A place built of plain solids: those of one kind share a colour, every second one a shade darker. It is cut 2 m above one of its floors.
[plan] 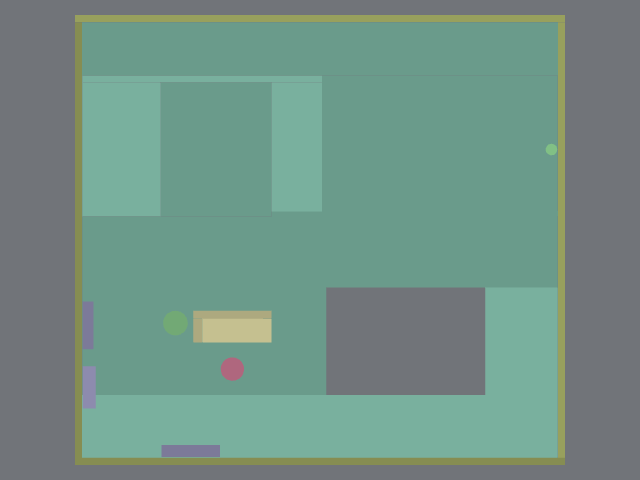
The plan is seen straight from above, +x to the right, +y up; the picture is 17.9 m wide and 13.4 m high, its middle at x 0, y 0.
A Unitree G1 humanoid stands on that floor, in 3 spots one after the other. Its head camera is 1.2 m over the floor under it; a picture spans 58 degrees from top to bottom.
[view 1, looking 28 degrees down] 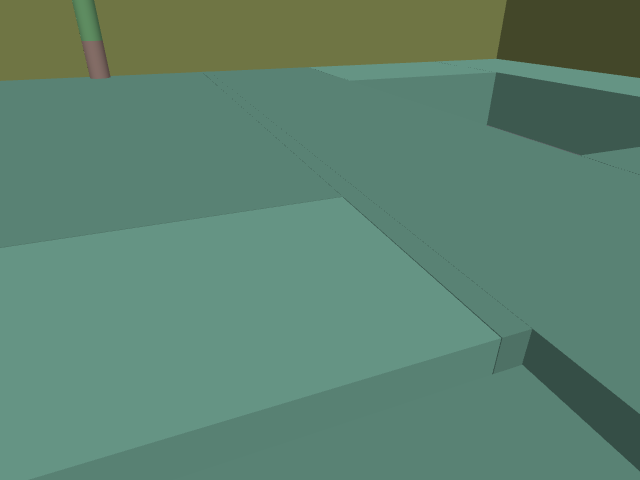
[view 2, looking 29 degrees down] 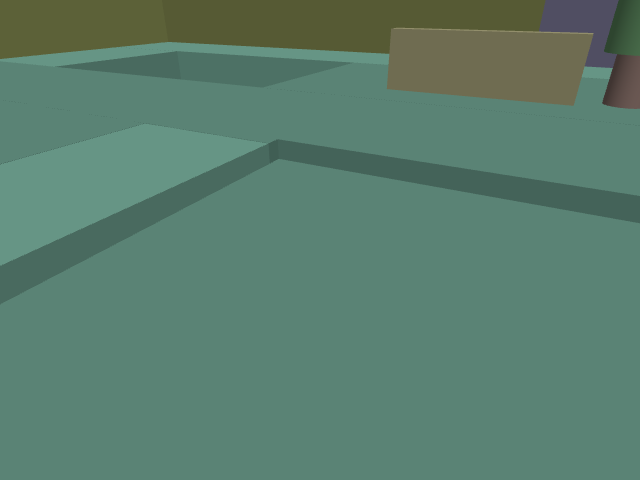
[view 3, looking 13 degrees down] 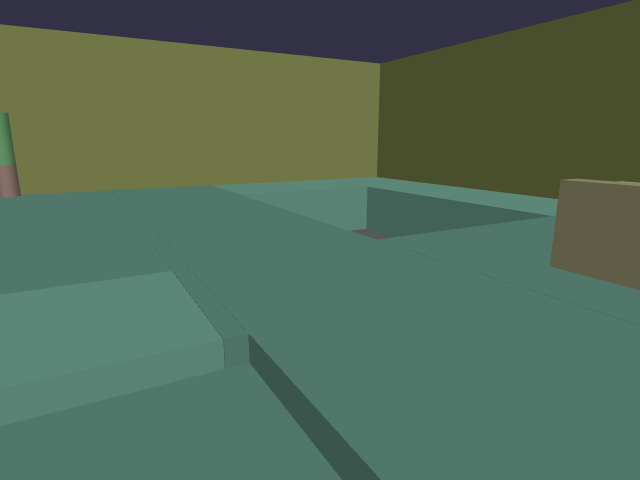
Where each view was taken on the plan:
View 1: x -2.24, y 1.83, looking -21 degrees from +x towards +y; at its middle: floor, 2.19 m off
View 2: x -3.37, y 3.68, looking -62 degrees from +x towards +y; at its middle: floor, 2.48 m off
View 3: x -3.46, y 1.38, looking -29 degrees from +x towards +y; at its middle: floor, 4.58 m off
